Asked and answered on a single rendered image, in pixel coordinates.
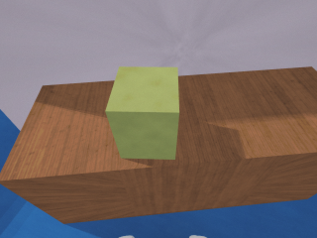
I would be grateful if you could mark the carton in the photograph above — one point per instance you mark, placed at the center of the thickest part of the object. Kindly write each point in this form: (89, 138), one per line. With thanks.
(143, 112)

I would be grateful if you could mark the pedestal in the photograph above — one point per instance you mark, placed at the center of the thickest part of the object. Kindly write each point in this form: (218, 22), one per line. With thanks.
(243, 138)

